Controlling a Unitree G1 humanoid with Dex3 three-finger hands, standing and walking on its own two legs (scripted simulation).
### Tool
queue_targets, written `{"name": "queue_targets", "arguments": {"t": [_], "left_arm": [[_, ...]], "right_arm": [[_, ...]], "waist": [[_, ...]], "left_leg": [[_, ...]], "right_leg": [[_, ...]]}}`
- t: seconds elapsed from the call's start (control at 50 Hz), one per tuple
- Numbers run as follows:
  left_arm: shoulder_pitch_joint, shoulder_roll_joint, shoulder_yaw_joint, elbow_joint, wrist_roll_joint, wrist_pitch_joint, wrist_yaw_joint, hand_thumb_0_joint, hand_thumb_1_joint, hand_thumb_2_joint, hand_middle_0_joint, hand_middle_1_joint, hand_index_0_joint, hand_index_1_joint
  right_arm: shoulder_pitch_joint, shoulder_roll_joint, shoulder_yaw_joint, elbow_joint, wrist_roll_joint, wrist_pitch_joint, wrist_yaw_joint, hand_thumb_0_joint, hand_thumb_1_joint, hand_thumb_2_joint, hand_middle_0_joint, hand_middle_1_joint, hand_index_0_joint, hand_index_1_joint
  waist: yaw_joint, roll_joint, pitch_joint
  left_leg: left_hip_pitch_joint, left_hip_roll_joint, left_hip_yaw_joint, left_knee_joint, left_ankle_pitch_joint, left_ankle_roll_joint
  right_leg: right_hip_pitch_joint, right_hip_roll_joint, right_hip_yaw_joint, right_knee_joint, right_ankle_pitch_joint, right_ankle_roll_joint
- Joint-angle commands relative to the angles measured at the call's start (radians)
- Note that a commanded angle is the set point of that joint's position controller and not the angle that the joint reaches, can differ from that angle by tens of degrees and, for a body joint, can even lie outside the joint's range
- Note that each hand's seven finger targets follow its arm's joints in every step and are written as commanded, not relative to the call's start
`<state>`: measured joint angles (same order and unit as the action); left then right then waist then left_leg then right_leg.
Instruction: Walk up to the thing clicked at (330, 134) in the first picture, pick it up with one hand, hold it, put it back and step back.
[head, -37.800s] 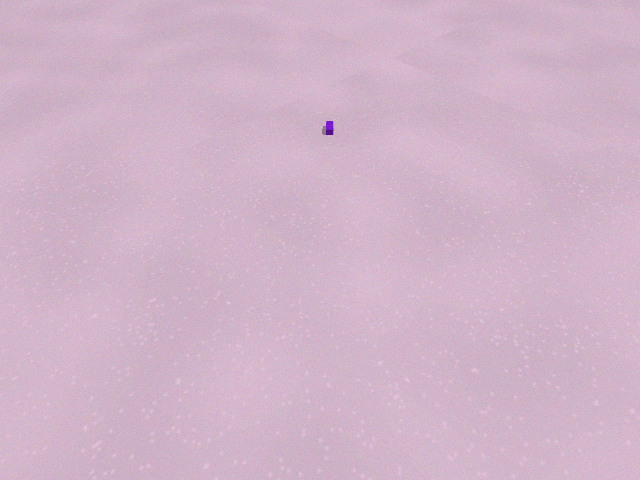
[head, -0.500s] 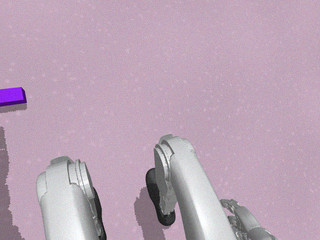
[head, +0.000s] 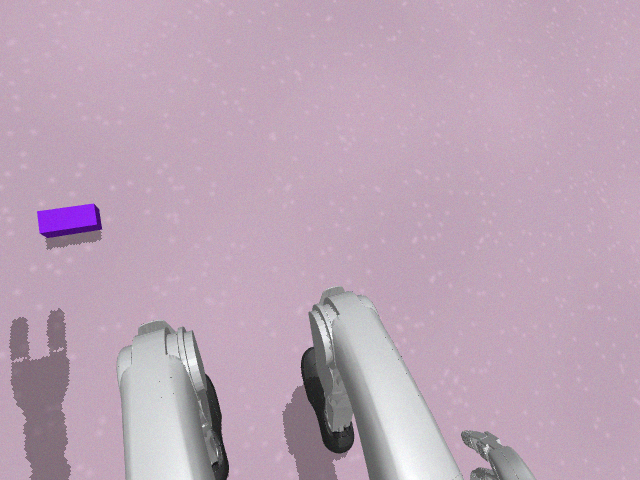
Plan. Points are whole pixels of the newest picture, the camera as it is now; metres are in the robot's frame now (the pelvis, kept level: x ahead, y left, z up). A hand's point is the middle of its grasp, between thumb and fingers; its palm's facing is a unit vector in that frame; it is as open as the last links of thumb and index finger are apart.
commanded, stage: go down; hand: left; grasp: from above
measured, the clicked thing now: (70, 220) +0.55 +0.33 -0.42
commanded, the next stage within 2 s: approach in 1.76 s
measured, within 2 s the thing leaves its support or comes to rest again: neither
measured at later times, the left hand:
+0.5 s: hand out of the picture +0.51 +0.37 +0.00, palm faces -0.44 -0.05 -0.89, open 14.2 cm
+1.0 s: hand out of the picture +0.51 +0.38 +0.02, palm faces -0.44 -0.05 -0.90, open 14.3 cm
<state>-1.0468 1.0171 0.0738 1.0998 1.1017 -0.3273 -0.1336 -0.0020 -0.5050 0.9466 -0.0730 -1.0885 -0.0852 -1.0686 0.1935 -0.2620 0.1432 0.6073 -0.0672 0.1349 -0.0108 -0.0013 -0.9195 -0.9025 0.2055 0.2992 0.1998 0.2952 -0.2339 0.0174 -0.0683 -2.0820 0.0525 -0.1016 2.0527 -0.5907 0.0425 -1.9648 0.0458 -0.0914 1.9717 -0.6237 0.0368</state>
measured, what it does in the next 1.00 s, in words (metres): rises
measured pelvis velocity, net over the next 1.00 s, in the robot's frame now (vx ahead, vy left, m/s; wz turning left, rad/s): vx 0.01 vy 0.01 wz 0.02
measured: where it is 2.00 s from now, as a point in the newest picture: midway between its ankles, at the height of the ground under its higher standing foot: (272, 432)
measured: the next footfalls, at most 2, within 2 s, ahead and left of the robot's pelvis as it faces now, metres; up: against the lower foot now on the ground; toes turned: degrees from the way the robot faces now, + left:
none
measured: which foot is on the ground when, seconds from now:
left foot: down 0.00-1.00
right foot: down 0.00-1.00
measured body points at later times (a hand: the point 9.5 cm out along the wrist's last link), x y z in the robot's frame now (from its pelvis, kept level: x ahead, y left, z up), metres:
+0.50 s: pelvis +0.01 +0.00 +0.05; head +0.23 +0.08 +0.43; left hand +0.53 +0.37 +0.05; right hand +0.07 -0.26 -0.06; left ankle +0.10 +0.11 -0.40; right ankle +0.11 -0.13 -0.40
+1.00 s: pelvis +0.01 +0.01 +0.07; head +0.23 +0.09 +0.46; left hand +0.53 +0.38 +0.07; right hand +0.06 -0.25 -0.04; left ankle +0.10 +0.11 -0.40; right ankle +0.11 -0.13 -0.40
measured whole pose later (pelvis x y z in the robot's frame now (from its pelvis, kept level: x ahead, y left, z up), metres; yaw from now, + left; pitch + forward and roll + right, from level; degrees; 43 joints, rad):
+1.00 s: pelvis +0.01 +0.01 +0.07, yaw +1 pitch +35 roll -9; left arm -1.08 0.99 0.07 1.23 1.17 -0.36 -0.06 0.00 -0.57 1.00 -0.09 -1.03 -0.08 -1.04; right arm 0.19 -0.24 0.11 0.67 -0.06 0.12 -0.01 0.00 -0.93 -0.91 0.21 0.30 0.20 0.30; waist -0.24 0.03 -0.11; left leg -1.88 0.05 -0.08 1.83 -0.58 0.05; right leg -1.76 0.04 -0.07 1.74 -0.60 0.04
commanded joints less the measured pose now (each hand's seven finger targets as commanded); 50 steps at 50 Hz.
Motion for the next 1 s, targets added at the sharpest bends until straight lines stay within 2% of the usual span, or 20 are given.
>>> {"name": "queue_targets", "arguments": {"t": [0.0,0.06,0.16,0.18,0.22,0.26,0.28,0.36,0.42,0.44,0.5,0.6,0.64,0.7,0.78,0.88,0.94,0.98], "left_arm": [[-0.355,0.318,0.082,-0.147,-0.014,-0.012,0.036,0.000,-0.525,0.958,-0.053,-1.073,-0.069,-1.055],[-0.369,0.322,0.093,-0.158,-0.012,-0.020,0.046,0.000,-0.544,0.979,-0.057,-1.057,-0.065,-1.048],[-0.367,0.308,0.082,-0.119,0.002,-0.033,0.052,0.000,-0.552,0.985,-0.055,-1.053,-0.061,-1.046],[-0.374,0.301,0.080,-0.100,0.001,-0.034,0.054,0.000,-0.551,0.980,-0.054,-1.057,-0.062,-1.048],[-0.367,0.302,0.082,-0.098,0.009,-0.035,0.060,0.000,-0.548,0.979,-0.063,-1.053,-0.069,-1.045],[-0.391,0.297,0.078,-0.096,0.010,-0.037,0.067,0.000,-0.542,0.974,-0.057,-1.056,-0.067,-1.045],[-0.383,0.302,0.078,-0.087,0.020,-0.036,0.068,0.000,-0.547,0.976,-0.057,-1.054,-0.065,-1.044],[-0.394,0.284,0.069,-0.076,0.027,-0.037,0.076,0.000,-0.548,0.977,-0.060,-1.051,-0.068,-1.043],[-0.394,0.280,0.068,-0.080,0.027,-0.036,0.084,0.000,-0.571,0.999,-0.064,-1.042,-0.063,-1.042],[-0.398,0.265,0.059,-0.069,0.024,-0.035,0.083,0.000,-0.558,0.987,-0.065,-1.046,-0.068,-1.042],[-0.398,0.291,0.073,-0.074,0.031,-0.034,0.089,0.000,-0.573,0.998,-0.058,-1.048,-0.059,-1.046],[-0.404,0.275,0.061,-0.043,0.040,-0.032,0.098,0.000,-0.573,0.995,-0.061,-1.042,-0.061,-1.041],[-0.423,0.277,0.061,-0.051,0.044,-0.031,0.101,0.000,-0.565,0.989,-0.068,-1.037,-0.068,-1.036],[-0.401,0.273,0.059,-0.048,0.050,-0.028,0.105,0.000,-0.585,1.010,-0.072,-1.018,-0.063,-1.026],[-0.402,0.269,0.059,-0.040,0.040,-0.027,0.104,0.000,-0.588,1.010,-0.060,-1.033,-0.055,-1.038],[-0.405,0.289,0.073,-0.050,0.043,-0.028,0.110,0.000,-0.573,0.991,-0.063,-1.037,-0.062,-1.036],[-0.398,0.268,0.062,-0.047,0.042,-0.030,0.108,0.000,-0.579,0.997,-0.068,-1.033,-0.065,-1.035],[-0.393,0.280,0.065,-0.038,0.048,-0.027,0.113,0.000,-0.578,0.992,-0.070,-1.039,-0.068,-1.041]], "right_arm": [[0.181,-0.229,-0.087,-0.006,0.000,-0.010,-0.022,0.000,-0.912,-0.899,0.201,0.300,0.200,0.300],[0.190,-0.223,-0.089,0.000,0.000,-0.012,-0.023,0.000,-0.912,-0.900,0.200,0.300,0.200,0.300],[0.191,-0.221,-0.095,0.018,0.001,-0.015,-0.023,0.000,-0.915,-0.900,0.200,0.300,0.200,0.300],[0.190,-0.219,-0.094,0.021,0.002,-0.016,-0.022,0.000,-0.916,-0.901,0.200,0.300,0.200,0.300],[0.189,-0.216,-0.096,0.023,0.001,-0.017,-0.020,0.000,-0.916,-0.901,0.200,0.300,0.200,0.300],[0.189,-0.218,-0.093,0.022,0.002,-0.019,-0.019,0.000,-0.914,-0.900,0.200,0.300,0.200,0.300],[0.186,-0.221,-0.096,0.026,0.003,-0.019,-0.020,0.000,-0.915,-0.900,0.200,0.300,0.200,0.300],[0.183,-0.221,-0.102,0.031,0.006,-0.020,-0.019,0.000,-0.916,-0.901,0.200,0.300,0.200,0.300],[0.181,-0.219,-0.101,0.038,0.004,-0.021,-0.018,0.000,-0.918,-0.902,0.200,0.300,0.200,0.300],[0.180,-0.215,-0.101,0.039,0.003,-0.021,-0.017,0.000,-0.918,-0.902,0.200,0.300,0.200,0.300],[0.185,-0.217,-0.103,0.040,0.004,-0.020,-0.015,0.000,-0.918,-0.902,0.200,0.300,0.200,0.300],[0.175,-0.213,-0.102,0.039,0.008,-0.020,-0.016,0.000,-0.919,-0.902,0.200,0.300,0.200,0.300],[0.166,-0.216,-0.104,0.043,0.008,-0.022,-0.017,0.000,-0.919,-0.902,0.200,0.300,0.200,0.300],[0.171,-0.218,-0.104,0.043,0.009,-0.022,-0.018,0.000,-0.919,-0.903,0.200,0.300,0.200,0.300],[0.175,-0.216,-0.106,0.048,0.008,-0.023,-0.017,0.000,-0.919,-0.903,0.200,0.300,0.200,0.300],[0.183,-0.214,-0.107,0.048,0.008,-0.021,-0.015,0.000,-0.920,-0.903,0.200,0.300,0.200,0.300],[0.189,-0.211,-0.106,0.050,0.007,-0.020,-0.013,0.000,-0.921,-0.904,0.200,0.300,0.200,0.300],[0.194,-0.211,-0.103,0.049,0.008,-0.018,-0.012,0.000,-0.923,-0.905,0.200,0.300,0.200,0.300]], "waist": [[0.003,0.336,-0.673],[0.012,0.324,-0.700],[0.005,0.313,-0.694],[-0.005,0.308,-0.667],[0.013,0.305,-0.678],[-0.003,0.316,-0.677],[0.006,0.324,-0.684],[0.000,0.329,-0.674],[0.000,0.333,-0.678],[-0.009,0.338,-0.681],[0.002,0.337,-0.708],[-0.005,0.328,-0.656],[-0.005,0.347,-0.670],[-0.002,0.356,-0.670],[-0.008,0.350,-0.681],[0.002,0.345,-0.708],[-0.007,0.350,-0.695],[-0.001,0.342,-0.703]], "left_leg": [[0.634,0.005,-0.025,-0.303,0.048,0.000],[0.660,0.002,-0.015,-0.314,0.070,0.004],[0.704,0.002,-0.019,-0.332,0.116,0.001],[0.682,0.000,-0.017,-0.335,0.106,0.002],[0.699,-0.001,-0.010,-0.346,0.098,0.003],[0.701,-0.002,-0.011,-0.359,0.095,0.002],[0.723,-0.001,-0.020,-0.372,0.095,-0.001],[0.764,0.005,-0.039,-0.410,0.080,-0.007],[0.781,0.002,-0.032,-0.405,0.118,-0.006],[0.790,0.002,-0.028,-0.401,0.131,-0.006],[0.818,-0.001,-0.024,-0.404,0.182,-0.007],[0.794,0.002,-0.039,-0.453,0.080,-0.009],[0.820,0.004,-0.043,-0.460,0.078,-0.011],[0.845,0.004,-0.054,-0.473,0.103,-0.015],[0.873,0.004,-0.055,-0.462,0.168,-0.015],[0.886,0.001,-0.044,-0.469,0.180,-0.014],[0.897,0.001,-0.041,-0.469,0.205,-0.014],[0.891,-0.002,-0.031,-0.463,0.223,-0.011]], "right_leg": [[0.259,0.012,-0.022,-0.222,0.139,-0.069],[0.289,0.010,-0.013,-0.251,0.149,-0.067],[0.300,0.009,-0.010,-0.274,0.173,-0.069],[0.296,0.006,-0.009,-0.280,0.168,-0.068],[0.316,0.009,-0.006,-0.295,0.162,-0.070],[0.320,0.007,-0.007,-0.304,0.160,-0.069],[0.318,0.007,-0.009,-0.303,0.161,-0.071],[0.310,0.007,-0.014,-0.315,0.152,-0.071],[0.319,0.005,-0.009,-0.330,0.169,-0.070],[0.317,0.006,-0.007,-0.334,0.175,-0.070],[0.339,0.006,-0.004,-0.345,0.201,-0.071],[0.346,0.007,-0.009,-0.364,0.151,-0.070],[0.331,0.007,-0.007,-0.363,0.148,-0.071],[0.331,0.006,-0.008,-0.368,0.160,-0.070],[0.333,0.006,-0.005,-0.373,0.191,-0.070],[0.364,0.007,-0.001,-0.392,0.198,-0.072],[0.363,0.007,0.001,-0.402,0.207,-0.072],[0.376,0.011,0.002,-0.407,0.214,-0.075]]}}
